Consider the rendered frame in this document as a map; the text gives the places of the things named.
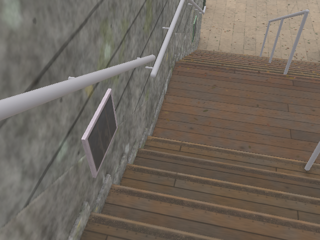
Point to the stairs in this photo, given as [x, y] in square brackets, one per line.
[177, 190]
[253, 63]

